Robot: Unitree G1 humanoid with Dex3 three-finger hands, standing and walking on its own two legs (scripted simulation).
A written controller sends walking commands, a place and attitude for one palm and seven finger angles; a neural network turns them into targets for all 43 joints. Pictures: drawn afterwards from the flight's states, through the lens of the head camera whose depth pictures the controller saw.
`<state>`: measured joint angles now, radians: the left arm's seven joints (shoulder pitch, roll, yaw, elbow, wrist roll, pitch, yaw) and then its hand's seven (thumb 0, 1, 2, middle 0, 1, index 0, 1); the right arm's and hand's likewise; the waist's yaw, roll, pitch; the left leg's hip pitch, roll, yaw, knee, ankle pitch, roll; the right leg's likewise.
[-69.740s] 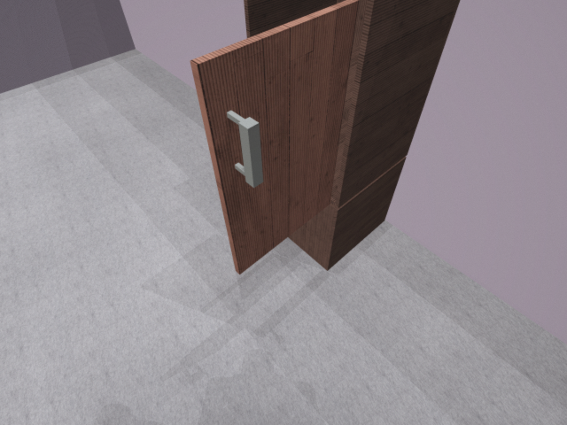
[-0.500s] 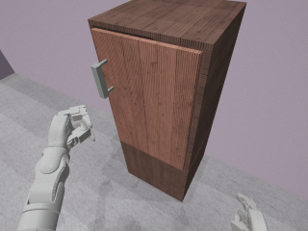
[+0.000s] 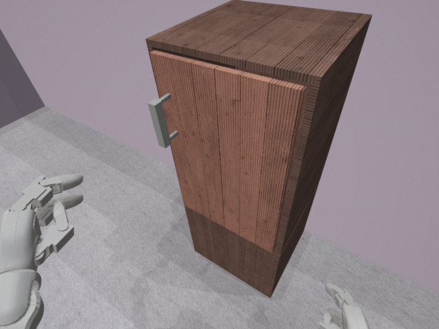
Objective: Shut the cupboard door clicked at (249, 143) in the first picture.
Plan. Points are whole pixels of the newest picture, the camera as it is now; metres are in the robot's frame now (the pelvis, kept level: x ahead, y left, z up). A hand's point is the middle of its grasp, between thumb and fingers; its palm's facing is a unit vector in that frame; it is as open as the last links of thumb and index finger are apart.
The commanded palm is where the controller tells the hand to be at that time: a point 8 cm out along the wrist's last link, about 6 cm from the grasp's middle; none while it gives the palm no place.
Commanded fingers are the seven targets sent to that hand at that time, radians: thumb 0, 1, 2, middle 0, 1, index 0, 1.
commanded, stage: draw the hand back to the body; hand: left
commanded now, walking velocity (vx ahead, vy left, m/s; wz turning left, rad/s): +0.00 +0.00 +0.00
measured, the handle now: (165, 120) +0.59 +0.21 +0.08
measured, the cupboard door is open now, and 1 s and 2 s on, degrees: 0 0 0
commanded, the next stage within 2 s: step back with the hand held close in 0.48 s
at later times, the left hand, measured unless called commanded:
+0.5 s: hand (52, 237) +0.19 +0.26 +0.16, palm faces +0.46 -0.80 -0.39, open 7.4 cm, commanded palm +0.14 +0.30 +0.17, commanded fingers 0.00 0.90 0.90 -0.20 -0.30 -0.20 -0.30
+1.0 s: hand (29, 249) +0.17 +0.28 +0.15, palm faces +0.38 -0.79 -0.48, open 7.4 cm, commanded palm +0.11 +0.32 +0.17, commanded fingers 0.00 0.90 0.90 -0.20 -0.30 -0.20 -0.30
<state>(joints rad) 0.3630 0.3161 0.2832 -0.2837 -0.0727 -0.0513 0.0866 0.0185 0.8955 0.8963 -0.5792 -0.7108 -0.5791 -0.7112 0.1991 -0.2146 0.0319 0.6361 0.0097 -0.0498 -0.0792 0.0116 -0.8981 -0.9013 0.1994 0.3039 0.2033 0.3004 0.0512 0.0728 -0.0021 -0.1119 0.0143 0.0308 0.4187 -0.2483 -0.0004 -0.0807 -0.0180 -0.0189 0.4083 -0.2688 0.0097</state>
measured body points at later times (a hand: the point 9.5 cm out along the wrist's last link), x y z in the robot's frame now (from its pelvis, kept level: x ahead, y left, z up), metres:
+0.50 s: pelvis +0.00 +0.00 +0.00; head -0.02 -0.03 +0.45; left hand +0.16 +0.30 +0.18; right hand +0.20 -0.22 -0.08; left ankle -0.01 +0.12 -0.74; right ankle -0.03 -0.12 -0.74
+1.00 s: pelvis -0.03 +0.02 +0.00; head -0.03 +0.01 +0.45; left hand +0.15 +0.32 +0.18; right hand +0.14 -0.23 -0.08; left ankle -0.01 +0.12 -0.74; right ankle -0.03 -0.12 -0.74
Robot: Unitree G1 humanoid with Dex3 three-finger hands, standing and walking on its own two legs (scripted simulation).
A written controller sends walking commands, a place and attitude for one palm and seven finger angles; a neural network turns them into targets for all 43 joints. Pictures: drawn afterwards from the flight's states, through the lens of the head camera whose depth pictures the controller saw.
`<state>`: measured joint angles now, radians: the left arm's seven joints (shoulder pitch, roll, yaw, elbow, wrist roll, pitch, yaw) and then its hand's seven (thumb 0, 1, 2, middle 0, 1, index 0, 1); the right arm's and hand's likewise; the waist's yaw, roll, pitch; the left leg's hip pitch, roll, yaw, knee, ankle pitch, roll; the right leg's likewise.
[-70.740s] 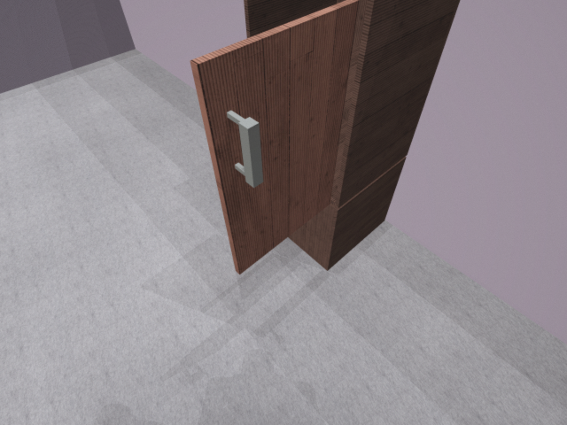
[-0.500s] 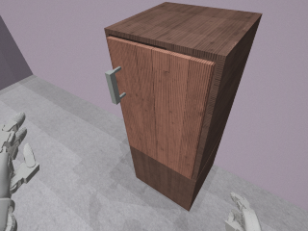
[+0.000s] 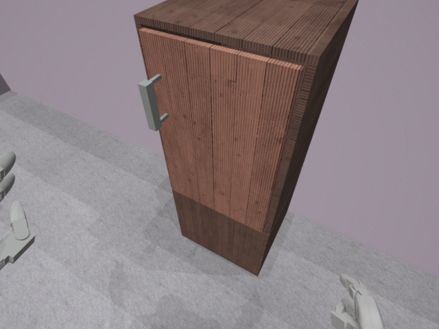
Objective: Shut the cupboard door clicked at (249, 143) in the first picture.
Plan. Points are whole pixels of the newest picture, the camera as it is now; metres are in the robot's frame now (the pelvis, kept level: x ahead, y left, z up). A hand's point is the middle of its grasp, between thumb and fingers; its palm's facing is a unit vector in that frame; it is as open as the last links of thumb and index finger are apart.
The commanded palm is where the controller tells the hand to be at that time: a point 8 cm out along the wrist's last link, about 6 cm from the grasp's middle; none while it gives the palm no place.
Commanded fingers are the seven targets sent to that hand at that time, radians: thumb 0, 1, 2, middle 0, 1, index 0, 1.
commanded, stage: step back with the hand held close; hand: left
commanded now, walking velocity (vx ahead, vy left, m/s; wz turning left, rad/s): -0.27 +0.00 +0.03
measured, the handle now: (156, 102) +0.62 +0.20 +0.08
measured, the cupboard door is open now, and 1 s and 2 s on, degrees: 0 0 0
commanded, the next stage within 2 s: stop stepping back and stand still in 0.96 s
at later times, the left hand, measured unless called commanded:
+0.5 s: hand out of the picture +0.12 +0.27 +0.17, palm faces +0.50 -0.77 -0.41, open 7.4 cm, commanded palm +0.06 +0.30 +0.18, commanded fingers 0.00 0.90 0.90 -0.20 -0.30 -0.20 -0.30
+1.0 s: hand out of the picture +0.03 +0.30 +0.18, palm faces +0.56 -0.73 -0.40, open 7.4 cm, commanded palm -0.03 +0.32 +0.18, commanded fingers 0.00 0.90 0.90 -0.20 -0.30 -0.20 -0.30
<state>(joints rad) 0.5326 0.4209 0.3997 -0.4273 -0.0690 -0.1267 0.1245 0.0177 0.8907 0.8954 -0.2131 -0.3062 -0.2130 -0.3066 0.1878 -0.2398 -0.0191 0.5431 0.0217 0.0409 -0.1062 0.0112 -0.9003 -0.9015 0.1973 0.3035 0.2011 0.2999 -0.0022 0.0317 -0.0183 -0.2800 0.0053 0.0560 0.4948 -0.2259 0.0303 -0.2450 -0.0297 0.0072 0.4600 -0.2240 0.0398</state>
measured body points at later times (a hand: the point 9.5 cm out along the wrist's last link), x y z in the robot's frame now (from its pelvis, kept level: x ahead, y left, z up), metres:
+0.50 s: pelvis -0.07 +0.00 -0.01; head -0.08 +0.01 +0.44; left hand +0.09 +0.31 +0.19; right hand +0.08 -0.24 -0.09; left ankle +0.02 +0.10 -0.74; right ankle +0.01 -0.14 -0.74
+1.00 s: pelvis -0.15 +0.01 -0.01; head -0.14 +0.04 +0.44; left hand -0.01 +0.34 +0.20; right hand +0.04 -0.21 -0.08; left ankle -0.03 +0.10 -0.74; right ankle -0.20 -0.14 -0.70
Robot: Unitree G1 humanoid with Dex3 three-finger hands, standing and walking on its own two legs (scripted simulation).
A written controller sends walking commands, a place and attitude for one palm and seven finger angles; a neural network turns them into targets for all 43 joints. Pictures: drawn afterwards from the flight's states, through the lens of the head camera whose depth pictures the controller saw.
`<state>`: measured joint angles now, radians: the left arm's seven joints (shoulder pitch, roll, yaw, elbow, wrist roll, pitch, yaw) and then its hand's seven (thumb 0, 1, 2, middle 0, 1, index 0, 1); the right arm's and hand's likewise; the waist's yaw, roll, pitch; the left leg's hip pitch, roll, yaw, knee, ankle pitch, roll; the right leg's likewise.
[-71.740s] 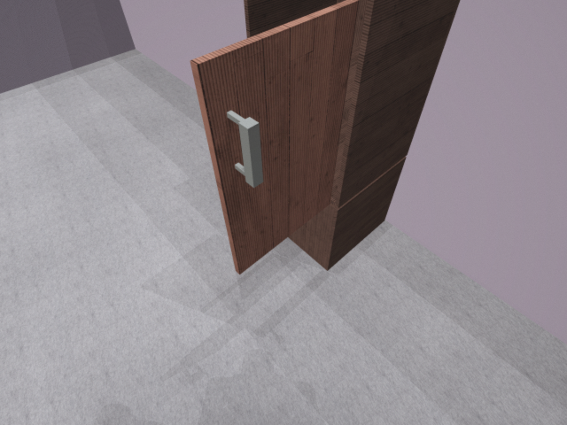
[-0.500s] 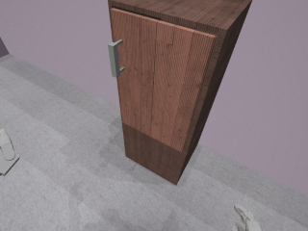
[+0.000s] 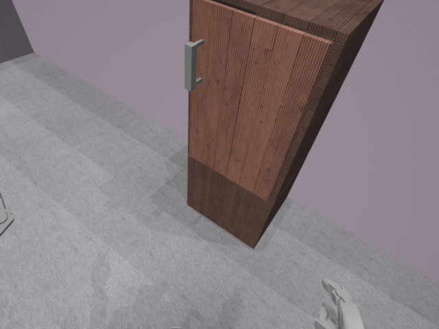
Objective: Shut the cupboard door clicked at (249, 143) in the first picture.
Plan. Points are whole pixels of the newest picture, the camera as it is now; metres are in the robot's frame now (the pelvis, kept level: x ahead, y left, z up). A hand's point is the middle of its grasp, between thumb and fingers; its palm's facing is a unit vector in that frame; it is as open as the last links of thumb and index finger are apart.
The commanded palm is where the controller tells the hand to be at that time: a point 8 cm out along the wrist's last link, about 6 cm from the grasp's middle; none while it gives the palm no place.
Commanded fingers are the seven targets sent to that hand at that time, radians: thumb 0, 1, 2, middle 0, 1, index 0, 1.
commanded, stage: stop stepping back and stand still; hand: left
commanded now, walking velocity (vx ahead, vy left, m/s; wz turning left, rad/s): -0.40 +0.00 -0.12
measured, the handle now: (195, 65) +0.78 +0.13 +0.09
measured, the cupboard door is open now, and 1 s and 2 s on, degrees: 0 0 0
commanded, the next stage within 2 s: let the arm hang, fingers relaxed in 1.56 s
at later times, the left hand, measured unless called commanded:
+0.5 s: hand out of the picture +0.15 +0.28 +0.18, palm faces +0.41 -0.85 -0.33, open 7.4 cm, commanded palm +0.08 +0.31 +0.18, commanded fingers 0.00 0.90 0.90 -0.20 -0.30 -0.20 -0.30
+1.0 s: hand out of the picture +0.05 +0.27 +0.19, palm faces +0.30 -0.83 -0.46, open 7.4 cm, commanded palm +0.00 +0.33 +0.18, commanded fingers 0.00 0.90 0.90 -0.20 -0.30 -0.20 -0.30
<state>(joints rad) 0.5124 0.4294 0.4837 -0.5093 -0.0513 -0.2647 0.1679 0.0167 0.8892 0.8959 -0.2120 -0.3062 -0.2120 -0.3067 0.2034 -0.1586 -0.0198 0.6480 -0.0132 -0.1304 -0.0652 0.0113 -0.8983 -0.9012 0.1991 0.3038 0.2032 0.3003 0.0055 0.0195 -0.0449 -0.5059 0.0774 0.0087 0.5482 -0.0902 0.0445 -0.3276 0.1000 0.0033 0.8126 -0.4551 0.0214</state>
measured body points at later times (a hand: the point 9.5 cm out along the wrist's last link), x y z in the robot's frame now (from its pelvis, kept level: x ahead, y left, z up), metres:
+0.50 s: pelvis -0.08 +0.02 +0.00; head -0.11 +0.06 +0.45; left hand +0.12 +0.33 +0.19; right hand +0.01 -0.25 -0.08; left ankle +0.11 +0.08 -0.72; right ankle -0.13 -0.12 -0.72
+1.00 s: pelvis -0.17 +0.05 +0.00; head -0.19 +0.06 +0.45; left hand +0.03 +0.31 +0.22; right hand -0.04 -0.19 -0.08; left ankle -0.07 +0.15 -0.68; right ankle -0.17 -0.01 -0.73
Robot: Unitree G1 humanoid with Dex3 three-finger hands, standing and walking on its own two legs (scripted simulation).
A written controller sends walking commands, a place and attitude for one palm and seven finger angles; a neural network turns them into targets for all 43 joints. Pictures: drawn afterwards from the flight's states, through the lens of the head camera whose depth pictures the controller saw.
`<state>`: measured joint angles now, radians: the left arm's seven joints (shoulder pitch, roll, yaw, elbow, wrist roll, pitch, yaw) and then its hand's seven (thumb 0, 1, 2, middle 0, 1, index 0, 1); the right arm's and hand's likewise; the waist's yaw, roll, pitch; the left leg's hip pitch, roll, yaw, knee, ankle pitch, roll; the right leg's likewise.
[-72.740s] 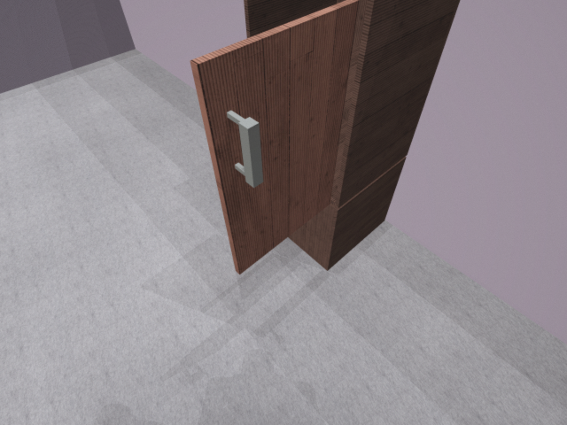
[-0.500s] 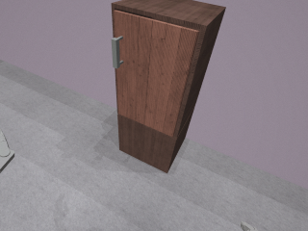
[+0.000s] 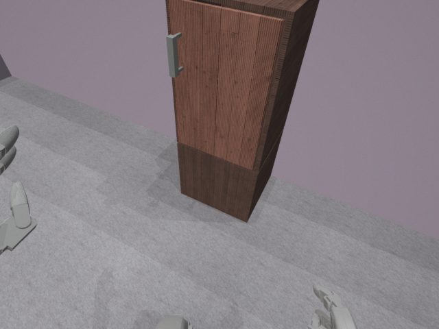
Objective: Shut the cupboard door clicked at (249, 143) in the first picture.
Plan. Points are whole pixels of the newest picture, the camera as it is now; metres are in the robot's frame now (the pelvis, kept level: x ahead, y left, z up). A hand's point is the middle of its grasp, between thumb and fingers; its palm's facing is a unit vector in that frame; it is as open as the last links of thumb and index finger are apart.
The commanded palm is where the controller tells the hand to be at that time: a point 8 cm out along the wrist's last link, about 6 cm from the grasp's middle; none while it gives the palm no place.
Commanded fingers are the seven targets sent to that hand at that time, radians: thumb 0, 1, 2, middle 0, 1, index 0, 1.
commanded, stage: stop stepping back and stand still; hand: left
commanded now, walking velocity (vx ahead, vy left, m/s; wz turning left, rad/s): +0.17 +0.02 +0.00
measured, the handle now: (176, 54) +0.93 +0.21 +0.09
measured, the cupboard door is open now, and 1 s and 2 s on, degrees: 0 0 0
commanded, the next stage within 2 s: let the arm hang, fingers relaxed in 0.56 s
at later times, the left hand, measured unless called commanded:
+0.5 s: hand (11, 206) +0.22 +0.30 +0.18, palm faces +0.43 -0.77 -0.48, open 7.4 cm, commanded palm +0.16 +0.34 +0.19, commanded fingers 0.00 0.90 0.90 -0.20 -0.30 -0.20 -0.30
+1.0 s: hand out of the picture +0.02 +0.25 -0.17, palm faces +0.05 -0.98 -0.17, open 7.0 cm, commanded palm none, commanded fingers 0.00 0.90 0.90 -0.20 -0.30 -0.20 -0.30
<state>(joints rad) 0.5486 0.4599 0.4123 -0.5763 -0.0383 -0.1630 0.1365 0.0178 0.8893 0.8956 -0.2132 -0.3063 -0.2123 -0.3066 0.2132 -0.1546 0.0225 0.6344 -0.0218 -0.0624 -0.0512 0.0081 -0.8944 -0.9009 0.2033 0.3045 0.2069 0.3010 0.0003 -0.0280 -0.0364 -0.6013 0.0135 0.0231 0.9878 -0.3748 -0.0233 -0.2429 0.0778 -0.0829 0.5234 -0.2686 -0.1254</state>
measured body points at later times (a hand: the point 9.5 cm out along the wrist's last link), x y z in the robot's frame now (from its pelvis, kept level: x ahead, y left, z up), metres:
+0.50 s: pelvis +0.02 +0.04 +0.00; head +0.02 +0.04 +0.45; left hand +0.19 +0.34 +0.21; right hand +0.18 -0.19 -0.08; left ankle +0.02 +0.19 -0.73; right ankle +0.01 -0.06 -0.73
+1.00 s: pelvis -0.01 +0.07 +0.01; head +0.00 +0.10 +0.46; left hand +0.02 +0.31 -0.15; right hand +0.06 -0.18 -0.12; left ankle +0.02 +0.19 -0.73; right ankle +0.01 -0.06 -0.73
